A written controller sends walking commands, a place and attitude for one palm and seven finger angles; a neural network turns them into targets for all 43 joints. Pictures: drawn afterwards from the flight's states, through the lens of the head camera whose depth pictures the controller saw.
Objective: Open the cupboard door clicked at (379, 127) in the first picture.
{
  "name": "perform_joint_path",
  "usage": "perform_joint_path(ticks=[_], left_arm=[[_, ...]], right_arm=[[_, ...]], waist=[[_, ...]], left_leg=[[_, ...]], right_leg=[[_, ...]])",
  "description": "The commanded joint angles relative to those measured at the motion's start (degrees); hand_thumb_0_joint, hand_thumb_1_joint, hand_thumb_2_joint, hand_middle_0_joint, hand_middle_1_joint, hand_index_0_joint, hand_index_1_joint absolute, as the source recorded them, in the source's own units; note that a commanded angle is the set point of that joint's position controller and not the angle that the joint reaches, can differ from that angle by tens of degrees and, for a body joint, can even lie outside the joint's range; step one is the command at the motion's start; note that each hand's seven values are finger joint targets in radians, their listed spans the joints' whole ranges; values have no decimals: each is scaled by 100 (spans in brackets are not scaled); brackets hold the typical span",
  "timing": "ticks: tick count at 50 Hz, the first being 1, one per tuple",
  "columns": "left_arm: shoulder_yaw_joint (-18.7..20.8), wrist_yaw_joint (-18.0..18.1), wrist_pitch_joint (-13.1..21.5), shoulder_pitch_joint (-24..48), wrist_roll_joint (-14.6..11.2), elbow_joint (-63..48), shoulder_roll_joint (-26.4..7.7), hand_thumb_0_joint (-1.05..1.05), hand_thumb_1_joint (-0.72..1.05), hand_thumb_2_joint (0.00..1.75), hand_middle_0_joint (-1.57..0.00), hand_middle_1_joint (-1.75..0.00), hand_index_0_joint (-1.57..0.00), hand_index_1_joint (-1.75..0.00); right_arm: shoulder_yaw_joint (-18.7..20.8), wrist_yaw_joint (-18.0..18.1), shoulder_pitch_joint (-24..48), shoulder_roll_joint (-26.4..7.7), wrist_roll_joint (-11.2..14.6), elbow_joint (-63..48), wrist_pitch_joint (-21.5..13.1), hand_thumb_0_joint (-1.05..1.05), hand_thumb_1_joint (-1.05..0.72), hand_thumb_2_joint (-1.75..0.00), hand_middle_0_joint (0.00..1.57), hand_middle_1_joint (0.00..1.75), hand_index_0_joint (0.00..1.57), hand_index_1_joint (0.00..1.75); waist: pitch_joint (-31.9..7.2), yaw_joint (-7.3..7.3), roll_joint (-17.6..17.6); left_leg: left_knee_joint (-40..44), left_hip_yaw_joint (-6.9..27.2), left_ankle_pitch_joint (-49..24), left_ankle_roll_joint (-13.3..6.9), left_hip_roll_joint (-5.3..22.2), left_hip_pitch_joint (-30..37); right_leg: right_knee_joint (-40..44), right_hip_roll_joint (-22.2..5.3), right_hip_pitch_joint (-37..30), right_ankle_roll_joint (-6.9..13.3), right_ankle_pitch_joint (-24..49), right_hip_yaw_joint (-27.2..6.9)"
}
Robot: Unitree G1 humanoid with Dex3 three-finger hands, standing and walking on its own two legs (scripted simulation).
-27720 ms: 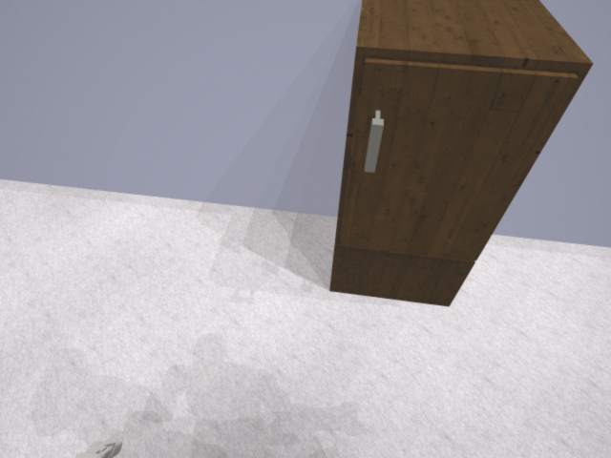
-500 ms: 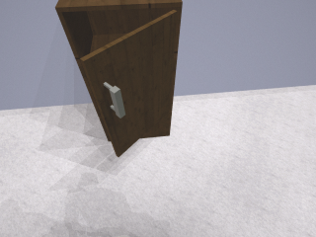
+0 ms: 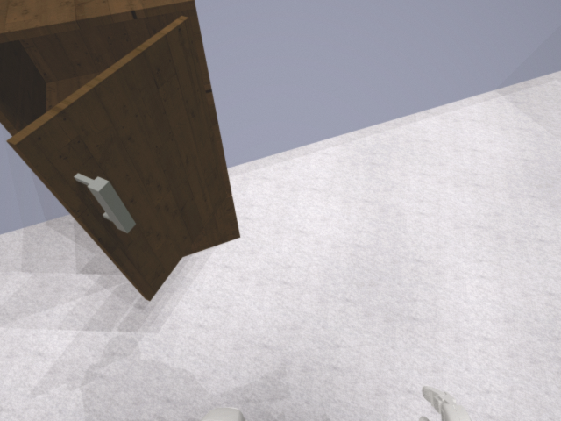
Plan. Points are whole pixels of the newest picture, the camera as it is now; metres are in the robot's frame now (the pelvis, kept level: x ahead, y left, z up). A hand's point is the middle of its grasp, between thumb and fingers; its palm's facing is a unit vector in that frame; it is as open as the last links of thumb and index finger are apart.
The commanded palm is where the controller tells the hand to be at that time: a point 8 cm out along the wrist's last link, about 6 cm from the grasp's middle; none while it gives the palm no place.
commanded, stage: walk to a spot facing it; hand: left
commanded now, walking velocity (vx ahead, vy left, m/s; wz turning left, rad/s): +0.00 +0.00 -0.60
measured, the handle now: (104, 202) +0.45 +0.37 -0.03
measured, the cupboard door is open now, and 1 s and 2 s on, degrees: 42 42 42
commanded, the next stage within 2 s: turn to face it in 1.98 s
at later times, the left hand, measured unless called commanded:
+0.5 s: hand (203, 409) +0.15 +0.14 -0.16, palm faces -0.28 -0.92 -0.29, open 7.4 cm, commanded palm none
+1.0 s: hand (278, 361) +0.23 +0.03 -0.16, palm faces -0.55 -0.80 -0.26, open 7.4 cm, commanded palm none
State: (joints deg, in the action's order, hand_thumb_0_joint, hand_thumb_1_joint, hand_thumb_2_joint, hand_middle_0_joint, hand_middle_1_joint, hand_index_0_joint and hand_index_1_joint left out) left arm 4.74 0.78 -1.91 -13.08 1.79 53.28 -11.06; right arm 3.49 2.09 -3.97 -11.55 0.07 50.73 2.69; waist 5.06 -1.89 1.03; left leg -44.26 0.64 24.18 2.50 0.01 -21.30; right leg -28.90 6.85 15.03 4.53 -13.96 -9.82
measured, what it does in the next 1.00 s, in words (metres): steps on the spot, turning right: left foot, then right foot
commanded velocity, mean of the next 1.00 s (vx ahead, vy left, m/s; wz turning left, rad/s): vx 0.09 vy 0.00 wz -0.60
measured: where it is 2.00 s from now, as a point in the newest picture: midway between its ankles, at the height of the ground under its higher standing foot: (420, 398)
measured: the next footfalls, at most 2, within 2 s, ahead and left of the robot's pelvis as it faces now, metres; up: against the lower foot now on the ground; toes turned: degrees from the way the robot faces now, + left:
left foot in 0.06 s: +0.04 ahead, +0.15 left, +0.00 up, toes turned -4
right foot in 0.32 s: +0.04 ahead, -0.14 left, +0.00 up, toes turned -13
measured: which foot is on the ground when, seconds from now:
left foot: up 0.00-0.04, down 0.06-0.32, up 0.34-0.62, down 0.64-0.92, up 0.94-1.00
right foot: down 0.00-0.06, up 0.08-0.30, down 0.32-0.64, up 0.66-0.90, down 0.92-1.00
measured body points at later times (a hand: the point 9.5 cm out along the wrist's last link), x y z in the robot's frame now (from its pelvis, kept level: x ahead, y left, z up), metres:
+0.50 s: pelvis +0.00 -0.03 -0.01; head +0.06 -0.06 +0.44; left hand +0.16 +0.19 -0.14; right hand -0.02 -0.31 -0.16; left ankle +0.02 +0.11 -0.69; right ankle +0.00 -0.13 -0.74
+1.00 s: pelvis +0.03 -0.09 -0.02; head +0.06 -0.12 +0.43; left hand +0.26 +0.07 -0.14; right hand -0.10 -0.31 -0.17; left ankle +0.07 +0.07 -0.70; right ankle -0.03 -0.17 -0.74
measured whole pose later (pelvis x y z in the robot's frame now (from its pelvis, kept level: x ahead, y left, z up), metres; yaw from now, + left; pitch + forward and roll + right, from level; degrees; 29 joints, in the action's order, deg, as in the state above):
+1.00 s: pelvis +0.03 -0.09 -0.02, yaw -35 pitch +1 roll +0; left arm 4.2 -1.6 0.1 -9.9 1.5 51.1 -12.7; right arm 3.0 0.2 -15.7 -13.9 -1.0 54.1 2.5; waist 4.4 0.7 -2.3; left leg -56.1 -3.6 30.3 3.4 7.6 -22.1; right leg -35.8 0.4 17.5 2.3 -18.7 3.2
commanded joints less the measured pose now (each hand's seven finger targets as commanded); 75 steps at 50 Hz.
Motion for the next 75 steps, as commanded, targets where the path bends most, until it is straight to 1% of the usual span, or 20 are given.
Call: perform_joint_path(ticks=[1, 3, 4, 8, 14, 16, 17, 30, 32, 33, 37, 43, 45, 46, 47, 60, 62, 63, 68, 75], left_arm=[[252, 34, 51, 171, -90, -507, -1039, 0, 90, 90, -20, -30, -20, -30], [152, -98, 72, 117, -110, -763, -682, 0, 90, 90, -20, -30, -20, -30], [165, -151, 106, 204, -48, -908, -842, 0, 90, 90, -20, -30, -20, -30], [140, -284, -4, 356, -81, -759, -627, 0, 90, 90, -20, -30, -20, -30], [126, -321, 46, -107, -83, -594, -747, 0, 90, 90, -20, -30, -20, -30], [336, -146, 105, -616, -26, -456, -1829, 0, 90, 90, -20, -30, -20, -30], [310, -110, 73, -697, -71, -470, -1966, 0, 90, 90, -20, -30, -20, -30], [178, -35, -1, 552, -81, -696, -1184, 0, 90, 90, -20, -30, -20, -30], [68, -141, -11, 448, -140, -920, -674, 0, 90, 90, -20, -30, -20, -30], [125, -204, 28, 591, -72, -981, -894, 0, 90, 90, -20, -30, -20, -30], [93, -342, -19, 607, -52, -830, -586, 0, 90, 90, -20, -30, -20, -30], [37, -432, 110, 738, -39, -804, -500, 0, 90, 90, -20, -30, -20, -30], [217, -347, 193, -399, -9, -430, -1092, 0, 90, 90, -20, -30, -20, -30], [388, -231, 220, -1002, -18, -232, -1820, 0, 90, 90, -20, -30, -20, -30], [384, -145, 247, -1251, -93, -224, -1862, 0, 90, 90, -20, -30, -20, -30], [212, -176, 411, 14, -60, -188, -1136, 0, 90, 90, -20, -30, -20, -30], [61, -259, 392, -121, -130, -349, -465, 0, 90, 90, -20, -30, -20, -30], [74, -291, 436, 208, -100, -559, -607, 0, 90, 90, -20, -30, -20, -30], [36, -457, 319, 226, 22, -335, -333, 0, 90, 90, -20, -30, -20, -30], [-62, -465, 278, 974, 1, -526, -182, 0, 90, 90, -20, -30, -20, -30]], right_arm=[[106, 90, -918, -610, -26, -212, -242, 0, -90, -90, 20, 30, 20, 30], [221, 138, -1122, -1415, -168, -317, -288, 0, -90, -90, 20, 30, 20, 30], [201, 144, -989, -1426, -174, -505, -255, 0, -90, -90, 20, 30, 20, 30], [73, 118, -749, -1028, -246, -469, -297, 0, -90, -90, 20, 30, 20, 30], [214, 31, -887, -1301, -178, -408, -202, 0, -90, -90, 20, 30, 20, 30], [95, -45, -547, -624, -64, -762, -162, 0, -90, -90, 20, 30, 20, 30], [82, -37, -508, -831, -61, -768, -118, 0, -90, -90, 20, 30, 20, 30], [62, 17, -1486, -639, -46, -150, -243, 0, -90, -90, 20, 30, 20, 30], [207, 83, -1599, -1535, -197, -280, -303, 0, -90, -90, 20, 30, 20, 30], [194, 85, -1472, -1548, -214, -387, -309, 0, -90, -90, 20, 30, 20, 30], [75, 57, -994, -1093, -259, -417, -346, 0, -90, -90, 20, 30, 20, 30], [189, -43, -1562, -1294, -235, -140, -343, 0, -90, -90, 20, 30, 20, 30], [146, -123, -1196, -1005, -146, -299, -336, 0, -90, -90, 20, 30, 20, 30], [28, -176, -509, -550, -71, -694, -341, 0, -90, -90, 20, 30, 20, 30], [45, -169, -38, -880, -113, -870, -348, 0, -90, -90, 20, 30, 20, 30], [117, -210, -1117, -699, -109, -162, -599, 0, -90, -90, 20, 30, 20, 30], [350, -58, -2667, -1763, -306, 226, -677, 0, -90, -90, 20, 30, 20, 30], [290, -1, -2842, -1750, -285, 225, -618, 0, -90, -90, 20, 30, 20, 30], [24, -59, -1623, -823, -229, 42, -741, 0, -90, -90, 20, 30, 20, 30], [81, -142, -2024, -852, -245, 385, -666, 0, -90, -90, 20, 30, 20, 30]], waist=[[-935, 435, 152], [-817, 398, -1881], [-600, 342, -1012], [-707, 154, -1352], [-765, -2, -885], [-725, -333, 1848], [-762, -435, 1380], [-819, 496, 326], [-646, 499, -2000], [-572, 488, -1307], [-506, 181, -1196], [-630, 413, -1149], [-874, -200, 143], [-640, -627, 2168], [-457, -791, 1570], [-351, 538, 302], [-1090, 1118, -2292], [-953, 1081, -1557], [-203, 290, -1012], [-295, 448, -926]], left_leg=[[2068, 317, -1048, -172, 307, 1574], [2874, 2546, -2292, -1329, 2739, 2240], [2734, 2471, -2195, -1651, 2967, 1348], [2149, 452, -4164, -1110, 1750, 1433], [1026, -352, -2751, -470, 1457, 623], [-1324, -928, 1350, 118, 270, -1278], [-1940, -160, 1379, 2, 415, -1146], [1765, -72, -789, -98, 241, 1333], [3217, 2552, -516, -1118, 2644, 1778], [3219, 2612, -729, -1491, 2929, 1061], [2631, 392, -2213, -936, 1820, 1115], [2091, -361, -965, -652, 1804, 1108], [335, -1122, 177, -170, 1175, -620], [-1279, -1343, 1711, 114, 357, -2305], [-1962, -308, 1347, 35, 559, -2647], [1500, -511, -1147, 34, 174, 1393], [2750, 2459, 821, -805, 2471, 3286], [3328, 3372, 1490, -1257, 3042, 2836], [3376, 753, -296, -819, 2030, 1198], [3177, -714, -1232, -775, 1879, 1190]], right_leg=[[10, -1103, 375, 156, 1872, -1366], [-2147, -121, 2011, -518, -2139, 457], [-2962, -509, 1775, -637, -2085, 567], [-3242, -731, 1572, -706, -1529, 949], [-206, -501, -559, -481, 117, 1555], [1072, -2801, -1329, 537, 2023, -1745], [1111, -2930, -819, 975, 1041, -1787], [350, -1311, 757, 178, 493, -1014], [-1916, -115, 2194, -482, -1943, 609], [-2945, -502, 1874, -537, -1941, 592], [-3060, -832, 1679, -694, -1239, 1067], [-533, -562, 285, -515, -981, 1833], [715, -1255, -1876, -82, -1164, 672], [1579, -2789, -2407, 681, -1394, -1937], [1744, -3037, -2086, 1125, -1555, -2422], [627, -1430, 551, 371, -319, -387], [-2666, -163, 2372, -210, -1873, 939], [-3692, -461, 2629, -198, -2014, 698], [-4086, -1272, 2530, -381, -276, 923], [-1249, -1073, 1259, -425, -4, 1636]])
